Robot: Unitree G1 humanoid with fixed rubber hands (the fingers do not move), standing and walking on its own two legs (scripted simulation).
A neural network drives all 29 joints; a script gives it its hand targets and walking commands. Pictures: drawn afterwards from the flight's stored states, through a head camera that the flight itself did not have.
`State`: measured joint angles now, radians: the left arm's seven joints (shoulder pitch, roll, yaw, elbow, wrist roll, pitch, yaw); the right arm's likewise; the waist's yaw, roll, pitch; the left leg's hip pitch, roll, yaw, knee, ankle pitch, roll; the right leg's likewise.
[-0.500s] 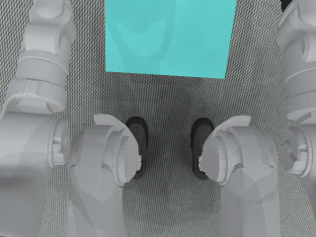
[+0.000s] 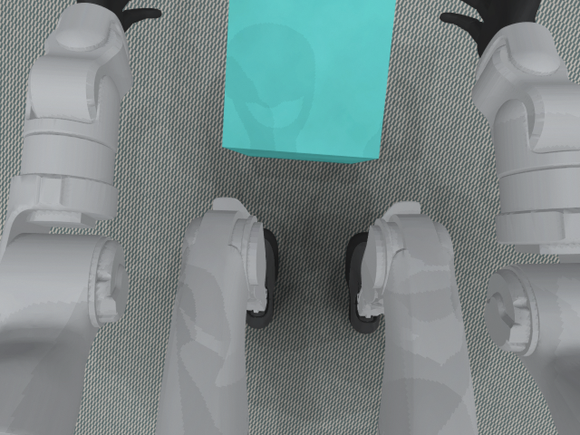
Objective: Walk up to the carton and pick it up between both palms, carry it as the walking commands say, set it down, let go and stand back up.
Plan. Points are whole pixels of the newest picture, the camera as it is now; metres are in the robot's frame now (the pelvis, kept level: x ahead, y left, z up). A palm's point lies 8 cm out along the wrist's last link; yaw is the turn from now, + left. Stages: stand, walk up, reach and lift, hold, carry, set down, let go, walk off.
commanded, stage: set down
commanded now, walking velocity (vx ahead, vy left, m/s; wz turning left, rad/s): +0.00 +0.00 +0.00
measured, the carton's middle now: (305, 90) +0.52 +0.02 -0.32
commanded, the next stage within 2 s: let go in 0.62 s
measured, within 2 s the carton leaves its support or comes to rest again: neither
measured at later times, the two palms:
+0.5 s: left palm out of the picture +0.54 +0.21 +0.05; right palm out of the picture +0.52 -0.17 +0.05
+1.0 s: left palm out of the picture +0.43 +0.24 +0.10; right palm out of the picture +0.41 -0.21 +0.10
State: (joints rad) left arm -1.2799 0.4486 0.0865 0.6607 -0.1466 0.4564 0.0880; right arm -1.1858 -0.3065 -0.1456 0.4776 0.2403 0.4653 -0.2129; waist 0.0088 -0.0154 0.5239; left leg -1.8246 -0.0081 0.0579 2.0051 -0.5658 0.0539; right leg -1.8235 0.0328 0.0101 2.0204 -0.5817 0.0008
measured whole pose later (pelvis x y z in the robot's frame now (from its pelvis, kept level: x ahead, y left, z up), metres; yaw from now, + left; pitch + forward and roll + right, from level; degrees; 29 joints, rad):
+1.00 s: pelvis +0.02 +0.01 +0.19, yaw -1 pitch +14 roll +1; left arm -0.64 0.44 0.14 0.16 -0.15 0.58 0.04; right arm -0.57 -0.31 -0.15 0.04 0.23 0.59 -0.10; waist 0.01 -0.02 0.52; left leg -1.14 -0.03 0.06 1.31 -0.42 0.05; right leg -1.15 0.03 0.05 1.34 -0.44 0.01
